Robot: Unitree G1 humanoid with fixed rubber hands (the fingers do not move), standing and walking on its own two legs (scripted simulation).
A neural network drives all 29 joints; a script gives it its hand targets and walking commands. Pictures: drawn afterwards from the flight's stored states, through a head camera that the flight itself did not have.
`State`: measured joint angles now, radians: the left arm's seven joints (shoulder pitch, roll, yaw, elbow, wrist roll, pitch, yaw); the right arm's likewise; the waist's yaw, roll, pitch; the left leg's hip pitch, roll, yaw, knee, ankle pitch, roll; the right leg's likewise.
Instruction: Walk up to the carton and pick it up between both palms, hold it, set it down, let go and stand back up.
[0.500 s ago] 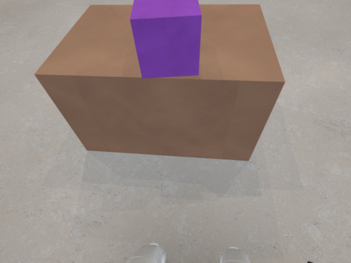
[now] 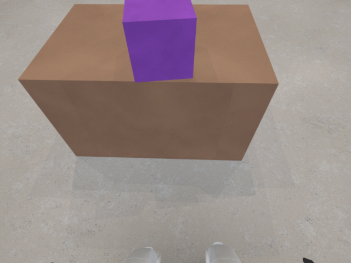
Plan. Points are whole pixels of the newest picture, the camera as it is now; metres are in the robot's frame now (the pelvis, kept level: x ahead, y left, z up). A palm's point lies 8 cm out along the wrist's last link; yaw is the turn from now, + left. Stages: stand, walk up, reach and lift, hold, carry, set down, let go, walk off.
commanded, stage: walk up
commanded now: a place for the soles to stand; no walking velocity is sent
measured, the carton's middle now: (160, 33) +0.92 +0.10 +0.02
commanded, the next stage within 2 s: none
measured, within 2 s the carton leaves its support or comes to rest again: neither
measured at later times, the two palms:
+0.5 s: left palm out of the picture +0.08 +0.31 -0.09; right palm out of the picture +0.09 -0.31 -0.10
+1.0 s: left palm out of the picture +0.09 +0.32 -0.07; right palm out of the picture +0.13 -0.31 -0.09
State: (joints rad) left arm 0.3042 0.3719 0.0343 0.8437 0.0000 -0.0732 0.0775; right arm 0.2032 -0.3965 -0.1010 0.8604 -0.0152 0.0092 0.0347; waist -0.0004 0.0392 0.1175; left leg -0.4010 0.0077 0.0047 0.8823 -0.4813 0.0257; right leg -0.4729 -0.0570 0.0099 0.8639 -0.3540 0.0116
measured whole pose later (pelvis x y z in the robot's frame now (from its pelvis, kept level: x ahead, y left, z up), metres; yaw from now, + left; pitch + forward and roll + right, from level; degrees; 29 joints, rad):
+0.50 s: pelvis +0.01 +0.01 +0.01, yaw -1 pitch -2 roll +0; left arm 0.28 0.37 0.03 0.84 0.00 -0.05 0.06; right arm 0.20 -0.39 -0.08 0.86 -0.02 -0.02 0.03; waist 0.00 0.02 0.11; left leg -0.38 0.01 0.02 0.83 -0.42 0.02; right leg -0.44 -0.05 0.01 0.85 -0.44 0.01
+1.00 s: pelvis +0.04 +0.00 +0.01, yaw +0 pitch -3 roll +0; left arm 0.33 0.37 0.03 0.84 0.00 -0.10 0.02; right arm 0.19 -0.41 -0.08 0.87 -0.02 -0.02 0.06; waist 0.00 0.04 0.09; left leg -0.44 0.01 -0.01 1.03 -0.56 0.02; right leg -0.32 -0.07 -0.01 0.79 -0.41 0.02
